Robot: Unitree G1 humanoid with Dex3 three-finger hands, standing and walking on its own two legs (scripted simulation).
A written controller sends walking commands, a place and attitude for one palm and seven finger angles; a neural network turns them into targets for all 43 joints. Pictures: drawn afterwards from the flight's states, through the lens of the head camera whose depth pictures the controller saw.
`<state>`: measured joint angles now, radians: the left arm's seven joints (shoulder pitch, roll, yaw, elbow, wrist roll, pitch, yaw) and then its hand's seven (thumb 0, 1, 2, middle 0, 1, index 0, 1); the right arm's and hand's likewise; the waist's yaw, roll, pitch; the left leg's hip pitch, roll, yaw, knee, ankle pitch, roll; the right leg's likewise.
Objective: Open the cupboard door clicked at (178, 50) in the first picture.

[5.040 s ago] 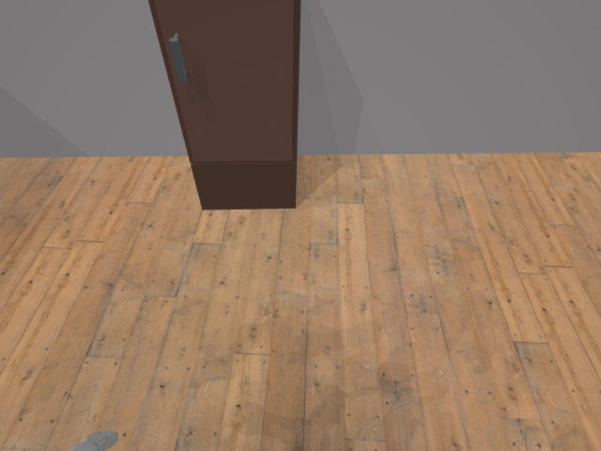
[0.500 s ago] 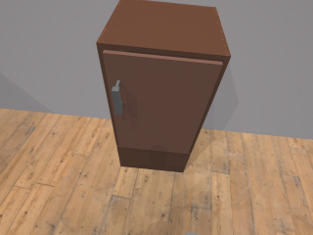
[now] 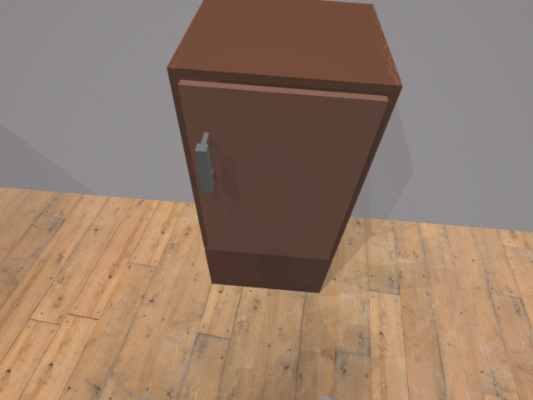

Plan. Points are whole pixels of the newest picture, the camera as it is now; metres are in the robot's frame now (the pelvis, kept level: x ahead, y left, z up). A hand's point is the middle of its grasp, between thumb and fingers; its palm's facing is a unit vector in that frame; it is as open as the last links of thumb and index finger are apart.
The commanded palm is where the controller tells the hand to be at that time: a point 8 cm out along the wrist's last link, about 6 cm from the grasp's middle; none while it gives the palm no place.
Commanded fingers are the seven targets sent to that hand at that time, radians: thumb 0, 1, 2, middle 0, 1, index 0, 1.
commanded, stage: come to a stop and stand still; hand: left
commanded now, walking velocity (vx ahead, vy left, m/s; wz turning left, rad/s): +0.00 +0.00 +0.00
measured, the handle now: (206, 163) +0.58 +0.16 -0.03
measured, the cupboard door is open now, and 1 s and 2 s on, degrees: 0 0 0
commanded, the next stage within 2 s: look again from close up in 0.46 s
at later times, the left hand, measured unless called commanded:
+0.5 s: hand out of the picture -0.02 +0.21 -0.15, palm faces +0.01 -0.97 -0.23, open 7.4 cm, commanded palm none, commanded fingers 0.00 0.90 0.90 -0.20 -0.30 -0.20 -0.30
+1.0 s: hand out of the picture +0.03 +0.17 -0.15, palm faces +0.01 -0.98 -0.22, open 7.3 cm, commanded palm none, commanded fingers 0.00 0.90 0.90 -0.20 -0.30 -0.20 -0.30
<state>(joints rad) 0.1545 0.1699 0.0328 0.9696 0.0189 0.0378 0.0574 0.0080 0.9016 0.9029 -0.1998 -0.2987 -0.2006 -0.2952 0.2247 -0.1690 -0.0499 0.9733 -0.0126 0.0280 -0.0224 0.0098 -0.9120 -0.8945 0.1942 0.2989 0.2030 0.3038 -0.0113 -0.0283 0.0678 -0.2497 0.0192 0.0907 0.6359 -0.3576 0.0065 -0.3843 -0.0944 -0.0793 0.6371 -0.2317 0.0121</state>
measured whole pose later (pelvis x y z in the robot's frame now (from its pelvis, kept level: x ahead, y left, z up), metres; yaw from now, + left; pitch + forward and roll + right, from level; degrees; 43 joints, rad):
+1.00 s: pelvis +0.01 -0.01 +0.02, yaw +0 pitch -1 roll +1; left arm 0.26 0.16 0.00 1.10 0.01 -0.02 0.03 0.02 0.93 0.90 -0.20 -0.30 -0.20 -0.29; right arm 0.29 -0.15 0.02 1.12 -0.01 -0.02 -0.02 0.01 -0.91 -0.89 0.19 0.30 0.20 0.30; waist -0.01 0.01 0.03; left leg -0.15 0.01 0.10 0.42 -0.26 0.01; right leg -0.25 0.00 -0.03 0.46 -0.21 -0.02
